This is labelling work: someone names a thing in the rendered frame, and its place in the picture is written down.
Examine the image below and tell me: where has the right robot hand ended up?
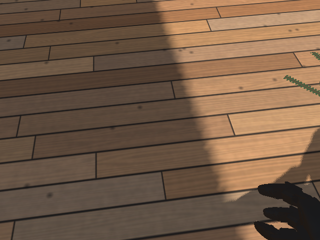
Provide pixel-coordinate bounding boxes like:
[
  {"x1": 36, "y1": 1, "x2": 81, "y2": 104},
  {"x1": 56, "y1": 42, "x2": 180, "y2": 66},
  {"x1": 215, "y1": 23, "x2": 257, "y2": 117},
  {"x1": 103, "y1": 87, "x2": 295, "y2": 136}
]
[{"x1": 254, "y1": 181, "x2": 320, "y2": 240}]

